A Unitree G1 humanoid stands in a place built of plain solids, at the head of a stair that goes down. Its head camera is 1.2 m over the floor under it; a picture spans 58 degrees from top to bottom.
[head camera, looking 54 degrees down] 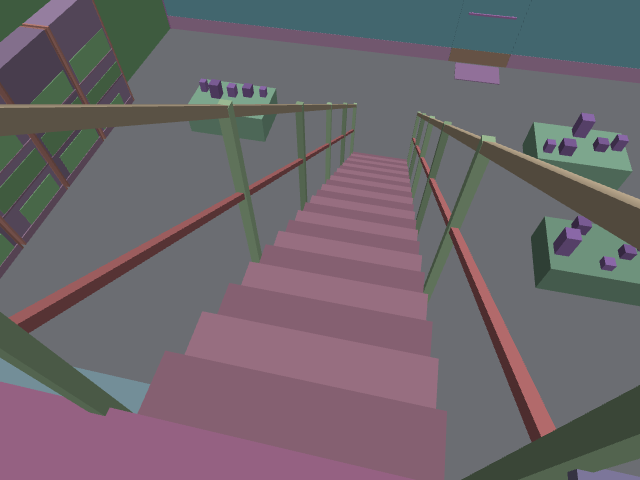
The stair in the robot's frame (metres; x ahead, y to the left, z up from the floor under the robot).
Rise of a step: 0.17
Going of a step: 0.23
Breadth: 0.92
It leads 12 degrees to the right of straight ahead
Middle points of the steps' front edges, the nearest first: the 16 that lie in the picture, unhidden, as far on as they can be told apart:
0.22 0.11 0.00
0.45 0.06 -0.17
0.68 0.01 -0.34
0.91 -0.04 -0.51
1.13 -0.08 -0.68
1.36 -0.13 -0.84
1.59 -0.18 -1.01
1.82 -0.23 -1.18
2.04 -0.28 -1.35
2.27 -0.33 -1.52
2.50 -0.38 -1.69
2.73 -0.43 -1.86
2.96 -0.47 -2.03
3.18 -0.52 -2.20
3.41 -0.57 -2.37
3.64 -0.62 -2.53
